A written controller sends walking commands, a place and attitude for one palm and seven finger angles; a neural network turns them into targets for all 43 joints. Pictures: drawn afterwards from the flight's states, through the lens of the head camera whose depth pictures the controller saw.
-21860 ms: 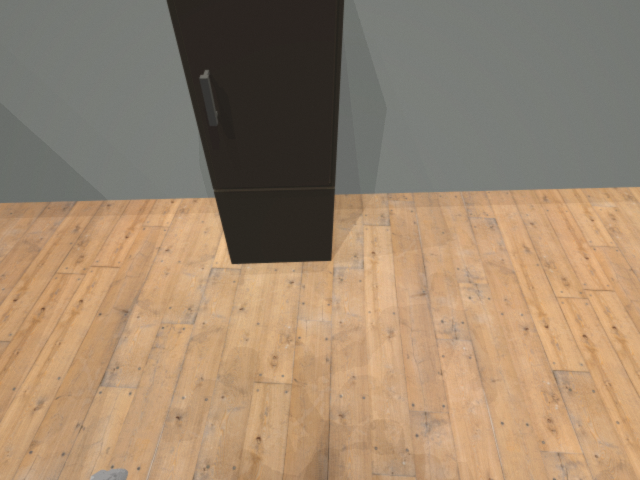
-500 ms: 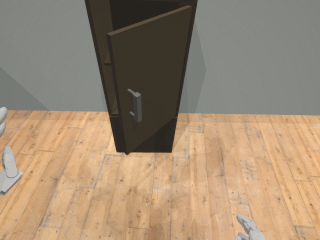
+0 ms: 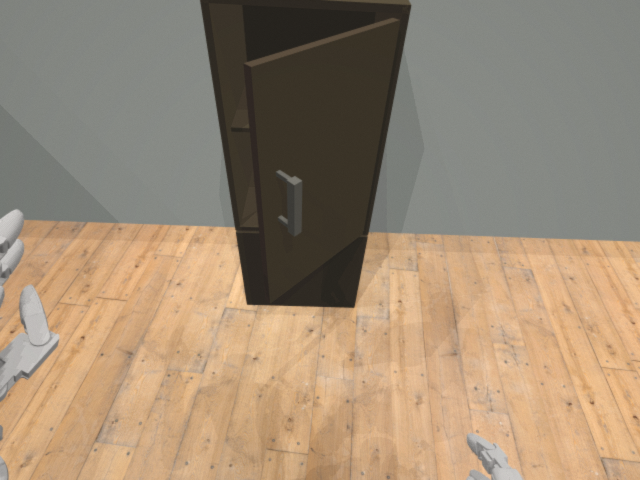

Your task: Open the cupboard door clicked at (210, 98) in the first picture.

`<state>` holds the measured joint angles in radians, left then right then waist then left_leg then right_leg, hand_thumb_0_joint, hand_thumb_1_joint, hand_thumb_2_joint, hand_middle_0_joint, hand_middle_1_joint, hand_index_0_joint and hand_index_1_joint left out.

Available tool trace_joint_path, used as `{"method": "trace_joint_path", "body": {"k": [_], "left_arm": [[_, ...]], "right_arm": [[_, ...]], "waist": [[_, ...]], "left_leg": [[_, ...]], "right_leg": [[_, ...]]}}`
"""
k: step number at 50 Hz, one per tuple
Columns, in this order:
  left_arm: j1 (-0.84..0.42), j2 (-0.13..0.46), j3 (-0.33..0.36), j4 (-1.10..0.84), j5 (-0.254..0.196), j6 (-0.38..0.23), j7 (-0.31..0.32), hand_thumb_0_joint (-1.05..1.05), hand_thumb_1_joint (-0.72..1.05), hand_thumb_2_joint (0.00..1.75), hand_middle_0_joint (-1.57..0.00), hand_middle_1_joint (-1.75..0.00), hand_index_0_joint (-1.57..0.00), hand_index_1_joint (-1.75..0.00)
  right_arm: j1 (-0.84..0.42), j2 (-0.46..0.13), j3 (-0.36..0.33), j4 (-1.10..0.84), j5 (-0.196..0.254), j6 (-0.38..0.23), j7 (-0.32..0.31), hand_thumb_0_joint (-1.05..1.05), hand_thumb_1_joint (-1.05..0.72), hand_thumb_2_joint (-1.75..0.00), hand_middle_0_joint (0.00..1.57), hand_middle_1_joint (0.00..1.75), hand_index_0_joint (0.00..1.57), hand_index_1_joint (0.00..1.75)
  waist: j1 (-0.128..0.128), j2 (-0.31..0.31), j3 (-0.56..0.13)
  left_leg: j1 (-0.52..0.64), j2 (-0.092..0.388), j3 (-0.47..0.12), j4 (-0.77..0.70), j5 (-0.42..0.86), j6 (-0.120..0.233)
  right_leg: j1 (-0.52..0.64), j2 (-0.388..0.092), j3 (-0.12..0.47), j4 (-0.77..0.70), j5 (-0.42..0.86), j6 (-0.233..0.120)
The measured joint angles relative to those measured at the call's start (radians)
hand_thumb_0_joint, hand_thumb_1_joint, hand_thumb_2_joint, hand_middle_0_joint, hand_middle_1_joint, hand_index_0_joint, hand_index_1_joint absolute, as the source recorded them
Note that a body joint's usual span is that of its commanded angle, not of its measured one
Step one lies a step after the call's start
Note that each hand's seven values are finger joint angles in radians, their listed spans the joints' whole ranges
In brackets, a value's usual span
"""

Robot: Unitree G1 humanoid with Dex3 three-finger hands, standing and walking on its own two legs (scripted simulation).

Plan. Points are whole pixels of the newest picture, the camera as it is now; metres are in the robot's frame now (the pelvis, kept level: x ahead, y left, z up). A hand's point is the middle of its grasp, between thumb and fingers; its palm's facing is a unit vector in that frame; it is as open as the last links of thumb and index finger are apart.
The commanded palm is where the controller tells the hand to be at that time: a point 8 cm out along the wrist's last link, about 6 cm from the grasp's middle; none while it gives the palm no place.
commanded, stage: let the arm hang, fingers relaxed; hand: left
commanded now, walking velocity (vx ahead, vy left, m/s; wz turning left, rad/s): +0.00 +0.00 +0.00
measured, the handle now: (288, 203) +0.61 +0.11 -0.02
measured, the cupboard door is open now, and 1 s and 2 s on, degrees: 46 46 46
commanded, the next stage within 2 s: look to check the result in 1.18 s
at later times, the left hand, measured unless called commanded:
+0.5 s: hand out of the picture -0.01 +0.19 -0.17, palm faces +0.08 -0.97 -0.21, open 6.9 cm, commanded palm none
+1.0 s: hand out of the picture -0.01 +0.19 -0.17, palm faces +0.08 -0.97 -0.21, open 7.4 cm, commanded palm none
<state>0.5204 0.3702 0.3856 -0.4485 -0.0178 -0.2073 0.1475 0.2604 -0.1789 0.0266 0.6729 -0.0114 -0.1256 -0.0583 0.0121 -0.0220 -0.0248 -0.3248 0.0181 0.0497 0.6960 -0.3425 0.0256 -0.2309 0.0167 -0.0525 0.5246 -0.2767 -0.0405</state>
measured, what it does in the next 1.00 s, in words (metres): stands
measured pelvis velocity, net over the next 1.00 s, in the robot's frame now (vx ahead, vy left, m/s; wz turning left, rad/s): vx -0.02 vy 0.01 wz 0.05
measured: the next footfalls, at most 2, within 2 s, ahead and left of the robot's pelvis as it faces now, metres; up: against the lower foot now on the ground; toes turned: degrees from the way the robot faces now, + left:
none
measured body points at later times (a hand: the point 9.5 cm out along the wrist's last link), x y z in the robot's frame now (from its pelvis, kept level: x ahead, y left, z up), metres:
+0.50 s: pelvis -0.01 +0.00 +0.01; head +0.01 +0.01 +0.45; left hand -0.02 +0.25 -0.15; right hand +0.01 -0.24 -0.15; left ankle +0.02 +0.12 -0.73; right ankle +0.00 -0.11 -0.73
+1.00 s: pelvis -0.02 +0.01 +0.01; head -0.01 +0.00 +0.46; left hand -0.01 +0.25 -0.15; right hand +0.00 -0.22 -0.16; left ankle +0.02 +0.12 -0.73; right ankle +0.00 -0.11 -0.73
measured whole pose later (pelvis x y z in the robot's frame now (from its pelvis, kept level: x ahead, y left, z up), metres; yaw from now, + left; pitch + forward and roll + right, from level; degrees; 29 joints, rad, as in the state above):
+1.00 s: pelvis -0.02 +0.01 +0.01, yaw +3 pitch -2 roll +0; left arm 0.24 0.17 0.01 1.12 0.01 0.00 0.02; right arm 0.25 -0.17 -0.02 1.13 -0.02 0.01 -0.01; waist -0.01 0.02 0.04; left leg -0.24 -0.02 0.00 0.42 -0.15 0.02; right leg -0.19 0.01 0.02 0.44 -0.21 0.00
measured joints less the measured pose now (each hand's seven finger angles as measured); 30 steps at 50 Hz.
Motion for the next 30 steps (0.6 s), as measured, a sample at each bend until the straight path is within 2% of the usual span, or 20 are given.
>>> {"method": "trace_joint_path", "body": {"k": [2,4,5,6,9,11,12,13,17,19,24,30], "left_arm": [[0.001,-0.002,0.002,-0.012,-0.004,0.000,0.002,0.01,0.89,0.90,-0.21,-0.30,-0.21,-0.30],[-0.003,0.007,0.012,-0.010,-0.008,0.001,0.004,0.01,0.89,0.90,-0.21,-0.30,-0.21,-0.30],[-0.025,0.012,-0.002,0.040,0.008,-0.004,-0.011,0.01,0.89,0.90,-0.21,-0.30,-0.21,-0.30],[-0.072,0.011,-0.037,0.130,0.023,0.018,-0.036,0.01,0.89,0.90,-0.21,-0.30,-0.21,-0.30],[-0.221,-0.035,-0.159,0.493,0.036,0.153,-0.089,0.00,0.90,0.90,-0.20,-0.30,-0.20,-0.30],[-0.282,-0.073,-0.227,0.731,0.040,0.215,-0.108,0.00,0.91,0.90,-0.20,-0.30,-0.20,-0.30],[-0.292,-0.085,-0.257,0.829,0.042,0.231,-0.115,0.00,0.91,0.90,-0.20,-0.30,-0.20,-0.30],[-0.296,-0.102,-0.287,0.925,0.044,0.238,-0.121,0.01,0.91,0.90,-0.20,-0.30,-0.19,-0.30],[-0.266,-0.200,-0.398,1.244,0.037,0.264,-0.148,0.01,0.91,0.90,-0.20,-0.30,-0.19,-0.30],[-0.258,-0.213,-0.368,1.324,0.017,0.247,-0.120,-0.02,0.98,0.89,-0.21,-0.30,-0.20,-0.30],[-0.243,-0.170,-0.370,1.458,0.023,0.232,-0.129,-0.03,1.01,0.89,-0.21,-0.30,-0.21,-0.30],[-0.210,-0.154,-0.373,1.564,0.023,0.231,-0.127,-0.01,0.96,0.89,-0.20,-0.30,-0.20,-0.30]], "right_arm": [[0.003,-0.018,-0.003,-0.014,-0.002,-0.007,-0.007,0.01,-0.90,-0.89,0.20,0.30,0.20,0.30],[-0.012,-0.016,-0.009,-0.009,0.001,-0.006,-0.014,0.01,-0.90,-0.89,0.20,0.30,0.20,0.30],[-0.017,-0.023,-0.018,0.010,0.002,-0.021,0.003,0.01,-0.90,-0.89,0.20,0.30,0.20,0.30],[-0.026,-0.037,-0.030,0.032,0.002,-0.020,0.022,0.01,-0.90,-0.89,0.20,0.30,0.20,0.30],[-0.059,-0.070,-0.042,0.097,-0.016,0.038,0.046,0.01,-0.90,-0.90,0.20,0.30,0.20,0.30],[-0.070,-0.071,-0.035,0.127,-0.024,0.070,0.053,0.01,-0.90,-0.90,0.20,0.30,0.20,0.30],[-0.072,-0.063,-0.030,0.139,-0.021,0.082,0.056,0.01,-0.90,-0.89,0.20,0.30,0.20,0.30],[-0.076,-0.057,-0.027,0.155,-0.017,0.092,0.059,0.01,-0.91,-0.89,0.20,0.30,0.20,0.30],[-0.068,-0.041,-0.028,0.229,-0.012,0.128,0.064,0.01,-0.91,-0.89,0.20,0.30,0.20,0.30],[-0.046,-0.023,-0.026,0.275,-0.010,0.133,0.060,0.01,-0.91,-0.89,0.20,0.30,0.20,0.30],[0.006,-0.006,-0.028,0.381,-0.010,0.148,0.050,0.01,-0.91,-0.90,0.20,0.30,0.20,0.30],[0.035,-0.001,-0.036,0.447,-0.006,0.151,0.043,0.01,-0.91,-0.90,0.20,0.30,0.20,0.30]], "waist": [[-0.006,0.020,0.007],[-0.005,0.003,0.028],[-0.005,0.007,0.021],[-0.006,0.018,0.012],[-0.024,0.053,-0.008],[-0.032,0.047,-0.002],[-0.031,0.026,0.003],[-0.031,0.014,0.011],[-0.053,0.017,0.048],[-0.045,0.001,0.064],[-0.014,0.010,0.087],[-0.012,0.035,0.097]], "left_leg": [[0.049,0.014,-0.016,-0.132,0.037,0.008],[0.056,0.001,-0.005,-0.131,0.064,-0.003],[0.043,-0.005,-0.004,-0.125,0.069,-0.003],[0.027,-0.014,-0.009,-0.120,0.073,-0.001],[-0.003,-0.045,-0.033,-0.125,0.094,0.015],[-0.002,-0.058,-0.037,-0.127,0.102,0.015],[-0.001,-0.068,-0.029,-0.120,0.099,0.010],[0.000,-0.069,-0.022,-0.108,0.092,0.004],[0.037,-0.042,-0.035,-0.137,0.102,-0.009],[0.047,-0.032,-0.046,-0.166,0.119,-0.013],[0.061,-0.018,-0.061,-0.221,0.156,-0.018],[0.079,-0.024,-0.058,-0.259,0.179,-0.013]], "right_leg": [[-0.008,0.008,-0.011,0.023,-0.014,0.010],[-0.007,-0.007,0.001,0.042,-0.025,0.020],[-0.027,-0.014,0.001,0.067,-0.011,0.027],[-0.055,-0.022,0.007,0.115,-0.033,0.034],[-0.123,-0.022,0.056,0.257,-0.175,0.045],[-0.106,-0.025,0.073,0.208,-0.139,0.046],[-0.081,-0.031,0.088,0.139,-0.051,0.042],[-0.067,-0.032,0.097,0.115,-0.031,0.039],[-0.023,-0.005,0.085,0.070,-0.033,0.032],[-0.003,0.005,0.076,0.024,-0.009,0.028],[0.029,0.018,0.063,-0.069,0.048,0.022],[0.045,0.012,0.065,-0.101,0.067,0.026]]}}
